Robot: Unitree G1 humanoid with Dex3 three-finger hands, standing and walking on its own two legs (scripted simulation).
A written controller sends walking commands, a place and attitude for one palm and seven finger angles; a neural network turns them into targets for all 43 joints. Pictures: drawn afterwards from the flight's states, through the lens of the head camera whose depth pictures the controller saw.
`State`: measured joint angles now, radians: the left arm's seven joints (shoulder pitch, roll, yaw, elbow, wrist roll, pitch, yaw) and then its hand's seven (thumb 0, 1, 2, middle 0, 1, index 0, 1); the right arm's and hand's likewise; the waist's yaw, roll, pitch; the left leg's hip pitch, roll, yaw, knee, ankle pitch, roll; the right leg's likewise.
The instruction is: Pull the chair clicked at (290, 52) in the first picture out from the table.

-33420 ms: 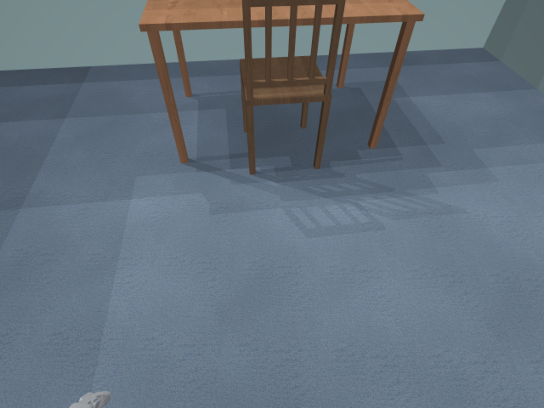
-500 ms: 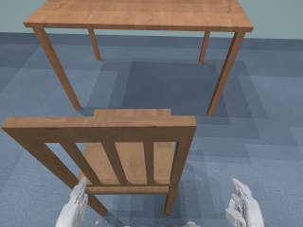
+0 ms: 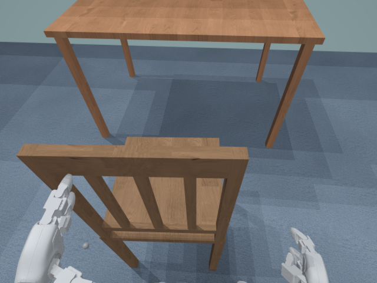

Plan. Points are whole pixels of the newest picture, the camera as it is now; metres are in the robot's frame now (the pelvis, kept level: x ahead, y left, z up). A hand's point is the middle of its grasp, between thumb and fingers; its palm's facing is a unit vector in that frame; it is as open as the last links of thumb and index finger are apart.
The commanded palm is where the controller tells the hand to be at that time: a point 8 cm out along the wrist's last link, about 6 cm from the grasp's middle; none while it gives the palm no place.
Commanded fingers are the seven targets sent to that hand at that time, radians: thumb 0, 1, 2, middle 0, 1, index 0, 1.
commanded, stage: draw the hand back to the body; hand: left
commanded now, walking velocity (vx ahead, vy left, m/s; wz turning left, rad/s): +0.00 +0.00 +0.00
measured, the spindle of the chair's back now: (150, 204) +0.30 +0.12 -0.04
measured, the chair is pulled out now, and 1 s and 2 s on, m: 0.62 0.62 0.62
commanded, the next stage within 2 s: step back with the hand held close in 1.00 s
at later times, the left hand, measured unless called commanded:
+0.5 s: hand (23, 195) +0.21 +0.25 +0.18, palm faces +0.44 -0.80 -0.41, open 11.2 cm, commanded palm +0.16 +0.30 +0.21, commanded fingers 0.00 0.72 0.81 -0.17 -0.26 -0.17 -0.26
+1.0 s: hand (8, 177) +0.22 +0.27 +0.21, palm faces +0.46 -0.78 -0.42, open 7.5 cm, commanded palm +0.17 +0.31 +0.23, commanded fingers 0.00 0.90 0.90 -0.20 -0.30 -0.20 -0.30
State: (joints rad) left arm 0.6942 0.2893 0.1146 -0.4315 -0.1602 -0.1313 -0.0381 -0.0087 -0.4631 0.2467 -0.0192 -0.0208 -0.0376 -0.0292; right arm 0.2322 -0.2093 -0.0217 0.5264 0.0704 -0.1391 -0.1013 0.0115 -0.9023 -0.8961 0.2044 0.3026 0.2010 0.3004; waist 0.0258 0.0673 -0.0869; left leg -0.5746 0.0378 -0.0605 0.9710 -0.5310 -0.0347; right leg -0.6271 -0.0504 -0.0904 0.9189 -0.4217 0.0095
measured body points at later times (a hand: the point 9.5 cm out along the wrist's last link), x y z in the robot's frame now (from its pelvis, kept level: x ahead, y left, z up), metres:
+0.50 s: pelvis +0.03 +0.01 +0.05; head +0.02 -0.02 +0.50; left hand +0.18 +0.29 +0.21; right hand +0.23 -0.21 -0.03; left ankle -0.02 +0.14 -0.69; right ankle +0.02 -0.13 -0.69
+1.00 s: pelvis +0.03 +0.01 +0.05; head +0.03 -0.02 +0.50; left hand +0.19 +0.31 +0.23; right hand +0.21 -0.22 -0.04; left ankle -0.02 +0.14 -0.69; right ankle +0.02 -0.13 -0.69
